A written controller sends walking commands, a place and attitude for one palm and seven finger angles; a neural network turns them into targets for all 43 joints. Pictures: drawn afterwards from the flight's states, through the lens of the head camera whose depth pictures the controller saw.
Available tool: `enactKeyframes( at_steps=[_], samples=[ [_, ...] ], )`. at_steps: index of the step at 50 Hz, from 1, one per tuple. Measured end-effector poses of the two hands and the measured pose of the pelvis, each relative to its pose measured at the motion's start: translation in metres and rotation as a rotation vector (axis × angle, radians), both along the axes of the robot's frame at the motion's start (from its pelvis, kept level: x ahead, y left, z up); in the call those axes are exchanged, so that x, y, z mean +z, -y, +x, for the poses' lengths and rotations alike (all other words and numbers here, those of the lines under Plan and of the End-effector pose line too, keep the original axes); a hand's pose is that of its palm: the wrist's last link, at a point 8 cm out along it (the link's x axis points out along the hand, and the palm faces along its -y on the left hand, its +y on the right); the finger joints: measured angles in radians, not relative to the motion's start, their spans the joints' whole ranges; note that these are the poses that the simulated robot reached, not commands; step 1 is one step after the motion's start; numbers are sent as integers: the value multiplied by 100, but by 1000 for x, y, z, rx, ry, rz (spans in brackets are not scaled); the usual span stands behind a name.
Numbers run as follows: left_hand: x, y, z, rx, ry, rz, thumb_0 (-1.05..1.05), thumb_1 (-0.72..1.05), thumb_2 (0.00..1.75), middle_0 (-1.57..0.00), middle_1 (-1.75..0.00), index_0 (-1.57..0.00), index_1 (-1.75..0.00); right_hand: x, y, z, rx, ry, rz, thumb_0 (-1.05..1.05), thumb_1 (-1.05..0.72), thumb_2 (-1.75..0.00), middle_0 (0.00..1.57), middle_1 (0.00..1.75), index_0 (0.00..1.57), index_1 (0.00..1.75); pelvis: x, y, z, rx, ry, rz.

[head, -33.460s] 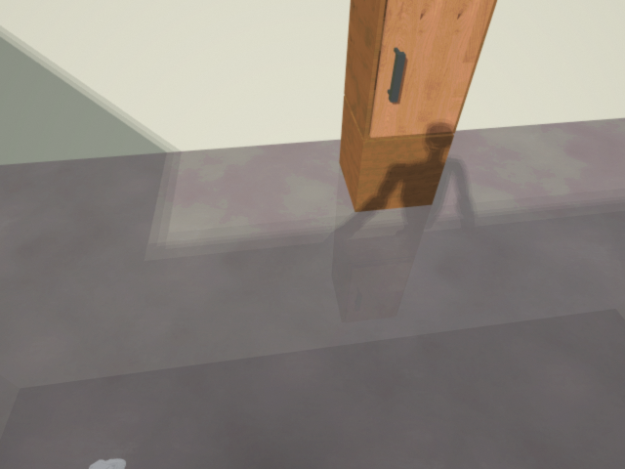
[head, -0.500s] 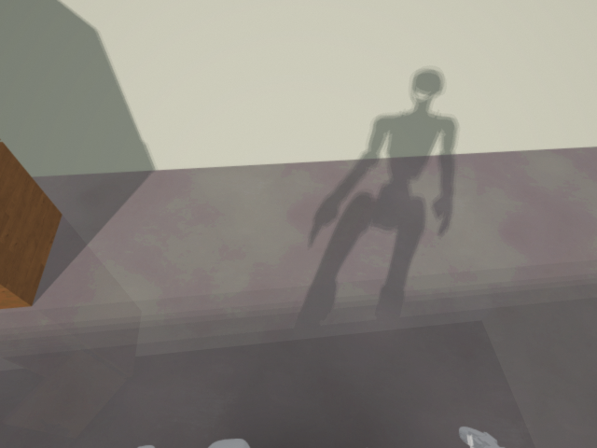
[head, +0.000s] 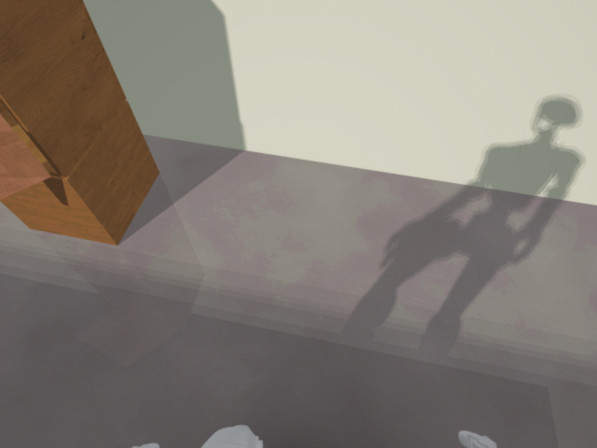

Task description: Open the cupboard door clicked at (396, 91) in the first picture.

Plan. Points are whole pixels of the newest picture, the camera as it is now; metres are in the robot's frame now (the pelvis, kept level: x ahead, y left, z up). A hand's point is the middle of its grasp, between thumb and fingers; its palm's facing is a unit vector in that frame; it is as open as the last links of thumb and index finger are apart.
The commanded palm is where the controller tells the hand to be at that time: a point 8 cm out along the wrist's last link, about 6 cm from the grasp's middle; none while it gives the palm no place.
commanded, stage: turn to face it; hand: left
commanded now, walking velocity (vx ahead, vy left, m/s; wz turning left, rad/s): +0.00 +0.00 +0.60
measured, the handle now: out of the picture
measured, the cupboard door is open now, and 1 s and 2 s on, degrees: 51 51 51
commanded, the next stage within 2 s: take the last steps up to it in 1.12 s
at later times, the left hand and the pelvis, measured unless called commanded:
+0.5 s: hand out of the picture +0.05 +0.19 -0.15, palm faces +0.30 -0.91 -0.29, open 7.4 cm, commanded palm none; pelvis +0.02 -0.04 +0.00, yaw +18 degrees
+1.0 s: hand out of the picture +0.01 +0.20 -0.16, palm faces +0.53 -0.80 -0.27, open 7.4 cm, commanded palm none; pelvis +0.04 -0.03 +0.00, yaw +32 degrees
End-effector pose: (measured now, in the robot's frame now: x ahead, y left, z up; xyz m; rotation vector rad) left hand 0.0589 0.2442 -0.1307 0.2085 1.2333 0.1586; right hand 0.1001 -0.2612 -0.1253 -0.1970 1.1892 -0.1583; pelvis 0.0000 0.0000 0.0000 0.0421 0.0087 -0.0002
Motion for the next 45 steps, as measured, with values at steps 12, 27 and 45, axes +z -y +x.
enactKeyframes(
  at_steps=[12, 27, 45],
  samples=[
    [-9, -26, -19, 175, 0, 6, 1, 91, 90, -20, -29, -20, -30, 2, -21, 37, 183, 16, -42, 0, -90, -90, 20, 30, 20, 30, -5, 2, 4, 146, -5, -50],
    [10, 19, -41, 315, 52, 37, 1, 90, 90, -20, -29, -20, -30, -7, -1, 84, 300, -45, 0, 1, -91, -90, 20, 30, 20, 30, 0, 36, 24, 341, 8, -10],
    [-7, 0, -96, 552, 0, 1, 1, 91, 90, -20, -29, -20, -30, 6, -69, 134, 557, 17, -39, 0, -90, -90, 20, 30, 20, 30, -1, 21, 32, 521, 11, -60]
  ],
)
